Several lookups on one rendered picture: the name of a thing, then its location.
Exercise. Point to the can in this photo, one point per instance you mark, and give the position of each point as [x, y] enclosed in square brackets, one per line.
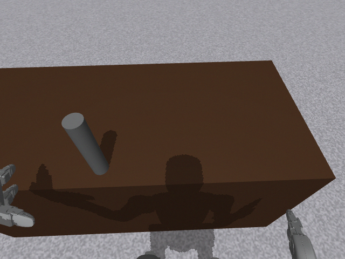
[78, 130]

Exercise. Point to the left robot hand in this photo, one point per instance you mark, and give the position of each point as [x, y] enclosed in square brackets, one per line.
[10, 215]

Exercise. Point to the right robot hand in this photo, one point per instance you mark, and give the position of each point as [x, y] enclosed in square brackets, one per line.
[299, 244]

